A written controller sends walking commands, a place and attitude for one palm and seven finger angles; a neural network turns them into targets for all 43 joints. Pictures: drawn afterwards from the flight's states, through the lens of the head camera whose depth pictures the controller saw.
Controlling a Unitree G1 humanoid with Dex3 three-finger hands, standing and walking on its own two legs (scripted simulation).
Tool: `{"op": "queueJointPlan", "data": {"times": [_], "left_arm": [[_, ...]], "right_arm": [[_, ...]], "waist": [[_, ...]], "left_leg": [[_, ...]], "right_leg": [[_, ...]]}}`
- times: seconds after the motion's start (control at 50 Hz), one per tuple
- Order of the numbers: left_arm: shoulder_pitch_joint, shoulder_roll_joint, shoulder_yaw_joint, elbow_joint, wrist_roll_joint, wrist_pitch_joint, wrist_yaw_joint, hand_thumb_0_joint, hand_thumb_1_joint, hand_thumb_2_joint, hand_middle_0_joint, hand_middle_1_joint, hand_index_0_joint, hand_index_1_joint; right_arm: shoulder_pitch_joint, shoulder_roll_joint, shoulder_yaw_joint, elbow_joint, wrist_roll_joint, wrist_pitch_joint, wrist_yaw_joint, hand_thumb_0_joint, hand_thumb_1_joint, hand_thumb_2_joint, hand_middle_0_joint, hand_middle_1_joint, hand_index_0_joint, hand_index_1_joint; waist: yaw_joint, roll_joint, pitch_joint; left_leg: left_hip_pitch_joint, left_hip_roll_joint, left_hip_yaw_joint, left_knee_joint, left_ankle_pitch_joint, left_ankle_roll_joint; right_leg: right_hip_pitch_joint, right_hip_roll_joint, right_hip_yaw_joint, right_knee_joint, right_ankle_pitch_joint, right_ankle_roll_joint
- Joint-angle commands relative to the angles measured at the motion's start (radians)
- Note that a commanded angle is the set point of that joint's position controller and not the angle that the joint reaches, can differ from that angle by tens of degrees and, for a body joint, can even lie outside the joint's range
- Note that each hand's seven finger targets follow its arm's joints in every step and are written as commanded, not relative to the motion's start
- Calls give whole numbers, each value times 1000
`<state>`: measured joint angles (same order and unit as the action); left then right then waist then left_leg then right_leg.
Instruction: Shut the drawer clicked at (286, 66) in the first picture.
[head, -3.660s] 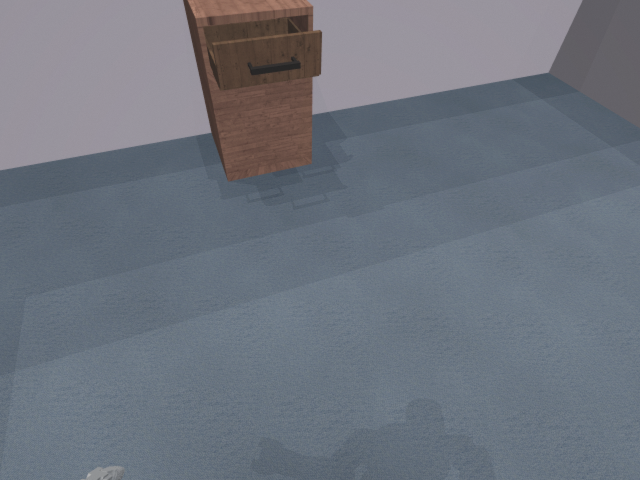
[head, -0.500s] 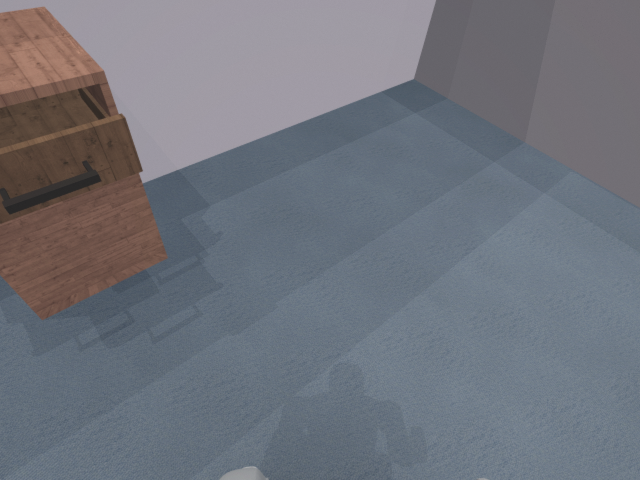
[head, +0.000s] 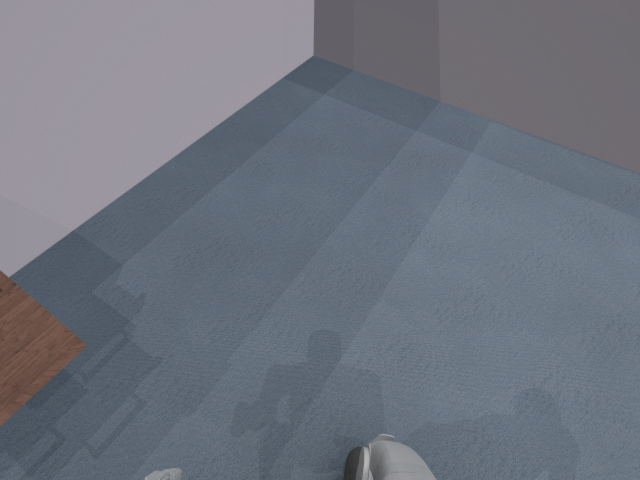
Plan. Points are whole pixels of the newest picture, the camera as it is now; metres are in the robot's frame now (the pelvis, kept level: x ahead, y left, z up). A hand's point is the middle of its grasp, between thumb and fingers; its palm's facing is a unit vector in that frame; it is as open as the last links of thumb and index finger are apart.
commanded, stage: turn to face it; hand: left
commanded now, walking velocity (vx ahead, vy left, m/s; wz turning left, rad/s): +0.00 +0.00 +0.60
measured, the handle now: out of the picture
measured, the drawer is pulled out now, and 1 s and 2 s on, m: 0.16 0.16 0.16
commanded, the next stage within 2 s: take the last steps up to it in 1.70 s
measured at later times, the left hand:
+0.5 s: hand (183, 444) +0.19 +0.21 -0.17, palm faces +0.23 -0.96 -0.17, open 7.3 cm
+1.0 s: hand (166, 464) +0.16 +0.21 -0.14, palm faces +0.46 -0.83 -0.31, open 7.4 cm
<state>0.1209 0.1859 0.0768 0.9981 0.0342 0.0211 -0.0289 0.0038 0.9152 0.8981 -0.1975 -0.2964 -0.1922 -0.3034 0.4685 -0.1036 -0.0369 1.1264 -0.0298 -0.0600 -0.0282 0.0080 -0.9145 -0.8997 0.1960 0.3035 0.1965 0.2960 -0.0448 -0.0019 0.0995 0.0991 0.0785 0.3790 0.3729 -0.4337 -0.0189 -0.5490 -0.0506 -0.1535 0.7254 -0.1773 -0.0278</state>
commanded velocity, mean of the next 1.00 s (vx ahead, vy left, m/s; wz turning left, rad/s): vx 0.00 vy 0.00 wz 0.60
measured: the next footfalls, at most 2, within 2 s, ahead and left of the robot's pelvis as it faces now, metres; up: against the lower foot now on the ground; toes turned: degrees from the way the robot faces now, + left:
right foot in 0.06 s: +0.18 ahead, -0.10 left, +0.00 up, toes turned -9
left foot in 0.52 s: +0.18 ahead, +0.14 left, +0.00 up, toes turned +22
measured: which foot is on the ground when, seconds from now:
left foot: down 0.00-0.04, up 0.06-0.50, down 0.52-0.96, up 0.98-1.00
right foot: up 0.00-0.04, down 0.06-0.52, up 0.54-0.94, down 0.96-1.00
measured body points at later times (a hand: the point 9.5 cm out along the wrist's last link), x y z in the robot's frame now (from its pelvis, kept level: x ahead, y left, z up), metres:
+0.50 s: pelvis +0.13 +0.01 -0.01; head +0.15 +0.04 +0.44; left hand +0.18 +0.26 -0.16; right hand +0.24 -0.23 -0.14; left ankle +0.14 +0.13 -0.73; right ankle +0.14 -0.09 -0.73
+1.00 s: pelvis +0.16 -0.03 +0.00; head +0.20 -0.04 +0.44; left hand +0.14 +0.26 -0.12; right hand +0.35 -0.23 -0.16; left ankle +0.13 +0.12 -0.71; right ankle +0.21 -0.13 -0.73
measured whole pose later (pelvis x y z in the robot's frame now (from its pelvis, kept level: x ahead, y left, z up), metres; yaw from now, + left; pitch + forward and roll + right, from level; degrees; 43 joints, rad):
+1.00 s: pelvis +0.16 -0.03 +0.00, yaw +29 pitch +0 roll +0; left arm 0.15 0.21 0.04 0.86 0.02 0.01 0.02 0.00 0.91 0.90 -0.20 -0.30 -0.20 -0.30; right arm 0.18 -0.26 -0.10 0.92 -0.02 0.07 0.01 0.01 -0.91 -0.90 0.20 0.30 0.20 0.30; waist -0.02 0.06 0.07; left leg -0.43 -0.03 -0.09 0.77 -0.39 -0.03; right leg -0.28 -0.04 -0.07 0.60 -0.30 0.01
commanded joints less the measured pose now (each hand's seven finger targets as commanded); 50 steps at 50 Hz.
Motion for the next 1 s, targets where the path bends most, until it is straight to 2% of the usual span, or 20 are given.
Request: {"op": "queueJointPlan", "data": {"times": [0.0,0.02,0.04,0.06,0.08,0.12,0.18,0.4,0.46,0.48,0.5,0.52,0.58,0.62,0.78,0.88,0.9,0.92,0.94,0.98], "left_arm": [[227,58,5,-7,5,-62,11,0,900,900,-200,-300,-200,-300],[335,151,22,27,7,-77,27,0,900,900,-200,-300,-200,-300],[396,220,29,53,-15,-85,36,0,900,900,-200,-300,-200,-300],[355,218,19,35,-31,-82,46,0,900,900,-200,-300,-200,-300],[274,209,16,17,-26,-81,49,0,900,900,-200,-300,-200,-300],[119,109,-12,-12,-26,-77,60,0,900,900,-200,-300,-200,-300],[25,78,-24,-38,-19,-73,60,0,900,900,-200,-300,-200,-300],[59,156,22,-87,-6,-28,62,0,900,900,-200,-300,-200,-300],[75,165,28,-102,-18,-15,55,0,900,900,-200,-300,-200,-300],[93,125,28,-130,-27,-9,48,0,900,900,-200,-300,-200,-300],[28,84,10,-189,-27,-8,46,0,900,900,-200,-300,-200,-300],[-23,105,7,-205,-14,1,54,0,900,900,-200,-300,-200,-300],[6,113,21,-168,-17,-7,43,0,900,900,-200,-300,-200,-300],[47,118,22,-148,-21,-2,38,0,900,900,-200,-300,-200,-300],[5,120,13,-186,-28,6,47,0,900,900,-200,-300,-200,-300],[128,137,12,-175,-34,-5,52,0,900,900,-200,-300,-200,-300],[174,161,19,-168,-31,-15,55,0,900,900,-200,-300,-200,-300],[195,261,34,-175,-11,-29,64,0,900,900,-200,-300,-200,-300],[167,326,38,-198,-8,-25,65,0,900,900,-200,-300,-200,-300],[71,256,27,-219,-15,-25,68,0,900,900,-200,-300,-200,-300]], "right_arm": [[-1,-199,-29,-45,16,-11,-6,0,-900,-900,200,300,200,300],[31,-144,-19,-48,35,-7,5,0,-900,-900,200,300,200,300],[62,-78,-11,-60,42,-9,-1,0,-900,-900,200,300,200,300],[-4,-86,-12,-79,40,1,-7,0,-900,-900,200,300,200,300],[0,-79,-14,-80,35,13,-4,0,-900,-900,200,300,200,300],[-19,-75,-15,-51,20,44,-2,0,-900,-900,200,300,200,300],[31,-49,-9,-35,15,86,6,0,-900,-900,200,300,200,300],[-236,-114,-32,-204,11,88,45,0,-900,-900,200,300,200,300],[-168,-172,-47,-214,4,79,47,0,-900,-900,200,300,200,300],[-119,-269,-69,-221,-2,70,43,0,-900,-900,200,300,200,300],[-64,-356,-84,-225,-1,67,36,0,-900,-900,200,300,200,300],[-44,-358,-83,-204,3,66,25,0,-900,-900,200,300,200,300],[-210,-299,-64,-249,4,56,13,0,-900,-900,200,300,200,300],[-248,-293,-59,-265,10,50,12,0,-900,-900,200,300,200,300],[-236,-334,-82,-261,6,73,24,0,-900,-900,200,300,200,300],[-333,-338,-92,-294,9,91,32,0,-900,-900,200,300,200,300],[-342,-316,-91,-303,16,92,34,0,-900,-900,200,300,200,300],[-319,-244,-82,-316,27,94,43,0,-900,-900,200,300,200,300],[-324,-219,-77,-343,16,91,43,0,-900,-900,200,300,200,300],[-334,-253,-91,-310,7,115,49,0,-900,-900,200,300,200,300]], "waist": [[140,137,-167],[172,-24,-274],[149,-146,-393],[152,-42,-364],[114,-140,-331],[44,-18,-140],[-20,-73,-96],[51,-142,-72],[9,-10,-132],[-11,236,-171],[-46,377,-158],[-57,277,-195],[10,162,-173],[27,146,-188],[-2,149,-172],[57,166,-176],[83,98,-187],[92,-163,-187],[87,-330,-156],[46,-229,-68]], "left_leg": [[-101,216,-75,376,1089,65],[-372,143,-90,656,650,27],[-590,-13,-178,981,-176,-15],[-587,7,-349,1026,-168,1],[-612,25,-383,1053,-106,-3],[-562,71,-395,972,16,-4],[-498,64,-358,821,61,-28],[-539,40,-259,427,44,-29],[-336,15,-252,163,256,-8],[-210,185,-528,54,532,86],[-177,389,-790,-32,838,233],[-182,386,-794,-30,722,257],[-212,241,-625,0,652,189],[-213,188,-542,-2,689,166],[-212,171,-641,-10,580,193],[-385,108,-675,60,478,146],[-467,59,-652,135,393,101],[-660,-67,-520,348,131,14],[-740,-139,-415,586,-161,-30],[-698,-70,-463,831,-63,-20]], "right_leg": [[404,72,-45,-199,95,-56],[704,-136,159,-185,434,-121],[873,-416,491,-189,928,-262],[744,-422,430,-251,955,-281],[653,-412,430,-302,755,-251],[354,-333,245,-397,510,-163],[189,-276,74,-445,367,-111],[352,-339,-12,-342,187,-94],[315,-288,-77,-111,150,-18],[139,-178,-111,95,-93,62],[-27,-67,-57,327,-542,116],[-41,-65,74,448,-511,102],[-74,-72,138,490,-282,112],[-27,-64,130,441,-225,121],[59,-18,134,175,-273,129],[324,29,105,-150,-145,107],[446,-1,120,-322,-52,100],[579,-240,359,-479,-74,30],[483,-457,526,-492,28,-80],[281,-379,424,-499,-98,-90]]}}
